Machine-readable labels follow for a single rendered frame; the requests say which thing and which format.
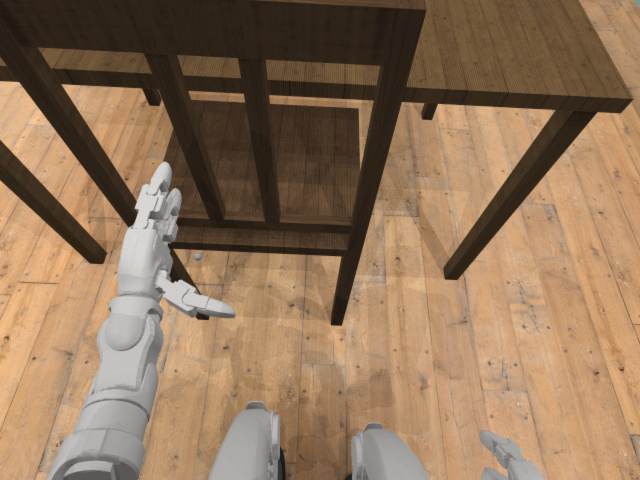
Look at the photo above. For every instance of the robot left thigh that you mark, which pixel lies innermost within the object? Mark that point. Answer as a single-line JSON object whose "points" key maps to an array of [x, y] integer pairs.
{"points": [[252, 441]]}

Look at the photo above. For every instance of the robot thigh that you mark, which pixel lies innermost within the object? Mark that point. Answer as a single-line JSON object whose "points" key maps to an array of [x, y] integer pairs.
{"points": [[252, 441], [380, 454]]}

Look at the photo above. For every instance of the robot left forearm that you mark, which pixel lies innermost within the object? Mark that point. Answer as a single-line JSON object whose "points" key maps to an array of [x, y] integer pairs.
{"points": [[106, 443]]}

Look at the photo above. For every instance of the chair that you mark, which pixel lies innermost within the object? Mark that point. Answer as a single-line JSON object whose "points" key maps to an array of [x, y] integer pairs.
{"points": [[254, 176]]}

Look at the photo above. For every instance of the robot right hand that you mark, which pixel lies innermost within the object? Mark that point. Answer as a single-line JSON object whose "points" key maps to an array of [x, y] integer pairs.
{"points": [[510, 457]]}

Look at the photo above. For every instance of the robot left hand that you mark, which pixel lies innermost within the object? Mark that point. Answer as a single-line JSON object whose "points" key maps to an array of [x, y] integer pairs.
{"points": [[145, 249]]}

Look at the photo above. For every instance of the table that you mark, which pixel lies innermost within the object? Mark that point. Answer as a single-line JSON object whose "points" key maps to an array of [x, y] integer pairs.
{"points": [[534, 54]]}

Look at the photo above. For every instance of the robot right thigh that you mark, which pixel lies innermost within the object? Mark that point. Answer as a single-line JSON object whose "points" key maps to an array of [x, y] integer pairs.
{"points": [[380, 454]]}

